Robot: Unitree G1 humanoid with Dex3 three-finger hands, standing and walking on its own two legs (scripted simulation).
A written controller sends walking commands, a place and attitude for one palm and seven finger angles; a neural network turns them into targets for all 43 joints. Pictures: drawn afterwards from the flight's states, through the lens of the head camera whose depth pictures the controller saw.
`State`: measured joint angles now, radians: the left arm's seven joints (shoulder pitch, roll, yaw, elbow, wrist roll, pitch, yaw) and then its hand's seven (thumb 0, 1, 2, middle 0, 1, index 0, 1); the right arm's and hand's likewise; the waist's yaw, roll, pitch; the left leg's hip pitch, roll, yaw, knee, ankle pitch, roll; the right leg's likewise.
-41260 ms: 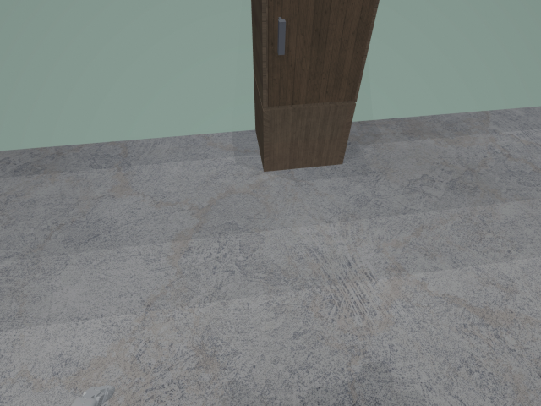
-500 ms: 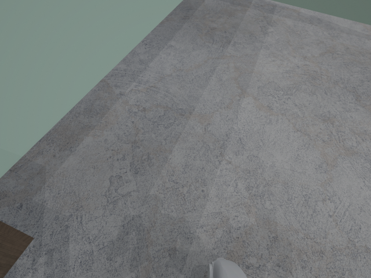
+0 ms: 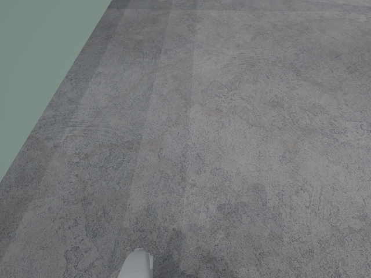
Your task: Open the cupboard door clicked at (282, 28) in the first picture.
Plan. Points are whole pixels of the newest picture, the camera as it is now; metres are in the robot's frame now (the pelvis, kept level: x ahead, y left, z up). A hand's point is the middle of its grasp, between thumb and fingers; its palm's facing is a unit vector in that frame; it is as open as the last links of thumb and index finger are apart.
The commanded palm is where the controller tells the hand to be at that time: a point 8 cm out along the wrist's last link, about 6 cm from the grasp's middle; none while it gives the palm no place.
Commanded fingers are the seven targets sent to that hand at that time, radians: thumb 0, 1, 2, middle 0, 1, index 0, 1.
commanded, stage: walk to a spot facing it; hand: left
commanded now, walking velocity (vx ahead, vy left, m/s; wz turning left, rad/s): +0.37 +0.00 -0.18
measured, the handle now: out of the picture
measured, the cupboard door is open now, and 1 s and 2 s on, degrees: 39 39 39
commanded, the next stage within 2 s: turn to face it in 0.30 s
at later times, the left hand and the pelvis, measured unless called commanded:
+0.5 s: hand (119, 220) +0.28 +0.21 -0.18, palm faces -0.06 -0.99 -0.16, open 7.4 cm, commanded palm none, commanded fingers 0.00 0.90 0.90 -0.20 -0.30 -0.20 -0.30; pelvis +0.26 +0.03 +0.00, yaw -8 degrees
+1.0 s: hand (134, 175) +0.44 +0.19 -0.19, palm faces +0.19 -0.97 -0.16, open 7.3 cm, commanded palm none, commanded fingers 0.00 0.90 0.90 -0.20 -0.30 -0.20 -0.30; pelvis +0.36 +0.00 -0.02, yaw +10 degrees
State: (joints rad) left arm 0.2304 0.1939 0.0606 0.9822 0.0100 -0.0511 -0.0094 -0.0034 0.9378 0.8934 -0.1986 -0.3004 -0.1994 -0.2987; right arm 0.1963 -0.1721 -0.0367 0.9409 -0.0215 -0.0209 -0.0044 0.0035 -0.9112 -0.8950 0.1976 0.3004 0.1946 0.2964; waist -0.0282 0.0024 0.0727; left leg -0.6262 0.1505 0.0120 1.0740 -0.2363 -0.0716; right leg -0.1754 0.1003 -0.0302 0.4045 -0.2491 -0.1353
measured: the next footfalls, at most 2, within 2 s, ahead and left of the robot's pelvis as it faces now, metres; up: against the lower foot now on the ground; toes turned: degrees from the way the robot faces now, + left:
left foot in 0.30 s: +0.32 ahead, +0.12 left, +0.00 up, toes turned +1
right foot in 0.68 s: +0.40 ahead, -0.14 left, +0.00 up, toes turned -9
